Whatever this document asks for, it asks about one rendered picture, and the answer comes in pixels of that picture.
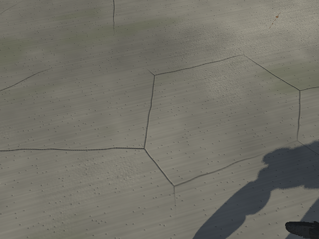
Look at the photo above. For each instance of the robot right hand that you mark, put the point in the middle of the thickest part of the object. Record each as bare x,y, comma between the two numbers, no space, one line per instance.
305,229

